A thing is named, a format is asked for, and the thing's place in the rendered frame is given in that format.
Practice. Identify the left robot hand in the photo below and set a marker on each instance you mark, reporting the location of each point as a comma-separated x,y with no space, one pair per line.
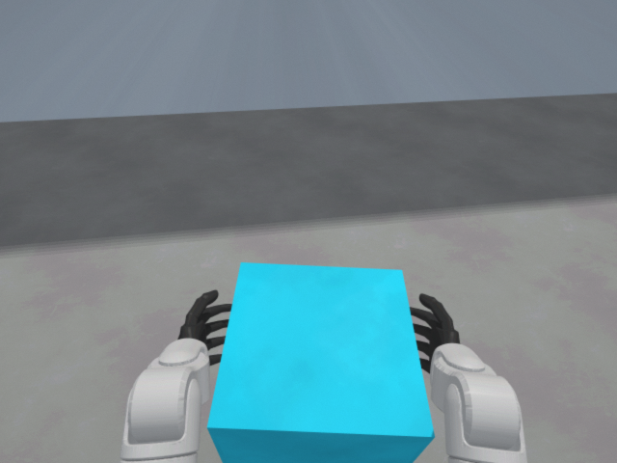
195,326

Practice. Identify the right robot hand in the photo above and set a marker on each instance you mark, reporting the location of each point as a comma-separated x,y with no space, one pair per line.
442,331

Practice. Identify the left robot forearm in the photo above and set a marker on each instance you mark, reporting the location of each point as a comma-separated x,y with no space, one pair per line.
162,421

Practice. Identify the carton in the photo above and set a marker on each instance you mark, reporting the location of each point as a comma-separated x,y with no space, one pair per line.
319,365

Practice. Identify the right robot forearm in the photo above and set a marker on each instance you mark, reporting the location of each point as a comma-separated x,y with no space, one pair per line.
482,416

